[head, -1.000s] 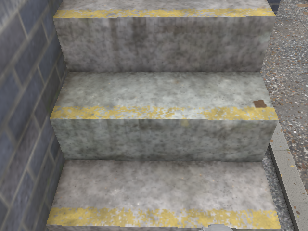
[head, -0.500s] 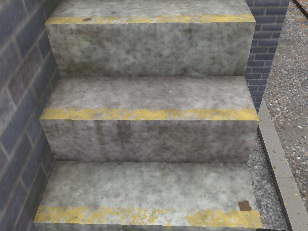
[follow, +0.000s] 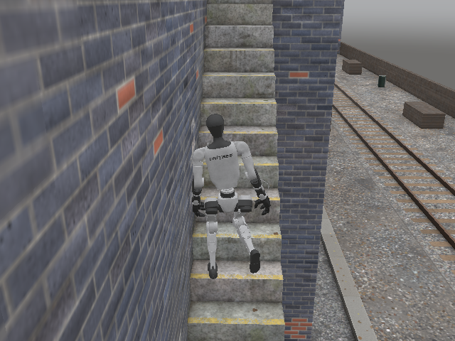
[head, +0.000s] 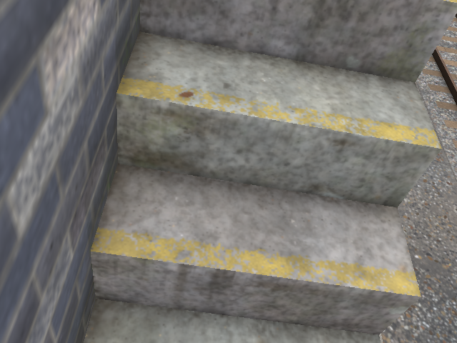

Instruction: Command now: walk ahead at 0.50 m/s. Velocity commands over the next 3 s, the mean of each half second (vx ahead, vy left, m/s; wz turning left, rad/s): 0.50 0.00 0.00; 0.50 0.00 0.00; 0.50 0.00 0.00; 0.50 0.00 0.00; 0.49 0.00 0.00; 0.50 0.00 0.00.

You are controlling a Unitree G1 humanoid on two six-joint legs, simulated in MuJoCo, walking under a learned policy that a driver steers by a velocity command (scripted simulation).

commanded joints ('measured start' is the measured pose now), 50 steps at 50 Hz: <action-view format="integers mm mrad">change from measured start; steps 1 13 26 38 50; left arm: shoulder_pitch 34 -216 -313 240 116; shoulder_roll -26 -119 -171 -60 401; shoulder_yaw -31 -99 -137 -58 20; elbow -32 -194 -343 91 49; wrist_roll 1 -29 -38 -12 -154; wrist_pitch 65 90 12 -112 -180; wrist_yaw -6 43 -19 20 79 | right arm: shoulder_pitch -77 131 189 -208 85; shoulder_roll -100 -174 -70 68 -117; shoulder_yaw -28 -29 -27 -7 -30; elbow -63 -48 80 -221 -228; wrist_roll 1 31 -11 -64 14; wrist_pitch -95 -96 -97 -35 83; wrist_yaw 11 10 -22 18 -10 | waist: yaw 56 32 -38 -23 -351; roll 176 240 316 63 -101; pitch -31 159 -51 68 -345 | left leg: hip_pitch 245 402 697 -654 374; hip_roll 178 265 185 -154 -220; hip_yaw -350 -168 201 -239 149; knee -539 -873 -1001 1427 327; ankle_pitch -59 -170 1227 274 34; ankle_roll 21 82 181 104 113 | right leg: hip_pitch -286 -974 -311 472 571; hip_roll -34 -173 -310 -515 -485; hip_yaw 93 -49 -421 35 -365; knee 36 257 -385 -1485 -1484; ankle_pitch -122 -285 -510 -198 1766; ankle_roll -43 -45 -255 -119 -90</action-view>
